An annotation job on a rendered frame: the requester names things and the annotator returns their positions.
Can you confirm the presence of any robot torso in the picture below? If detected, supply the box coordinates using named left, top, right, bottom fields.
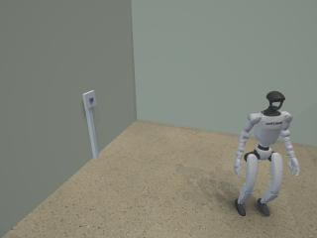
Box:
left=254, top=110, right=285, bottom=161

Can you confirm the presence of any robot left upper arm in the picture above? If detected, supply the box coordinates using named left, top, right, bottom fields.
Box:
left=279, top=111, right=293, bottom=138

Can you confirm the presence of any left robot hand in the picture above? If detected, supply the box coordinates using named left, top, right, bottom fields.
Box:
left=287, top=157, right=300, bottom=177

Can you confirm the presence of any robot left shin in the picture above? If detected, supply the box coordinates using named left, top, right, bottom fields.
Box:
left=261, top=188, right=278, bottom=203

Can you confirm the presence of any right robot hand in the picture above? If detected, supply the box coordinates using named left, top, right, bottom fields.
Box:
left=233, top=158, right=244, bottom=177

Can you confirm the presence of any left robot forearm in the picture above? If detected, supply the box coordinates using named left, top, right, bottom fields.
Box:
left=282, top=134, right=295, bottom=158

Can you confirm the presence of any right robot forearm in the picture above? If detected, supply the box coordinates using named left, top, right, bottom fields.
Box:
left=235, top=131, right=247, bottom=159

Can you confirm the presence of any robot right upper arm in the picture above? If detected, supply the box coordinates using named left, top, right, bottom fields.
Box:
left=243, top=113, right=262, bottom=139

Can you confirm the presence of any panel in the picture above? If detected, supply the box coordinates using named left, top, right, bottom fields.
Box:
left=82, top=90, right=99, bottom=159

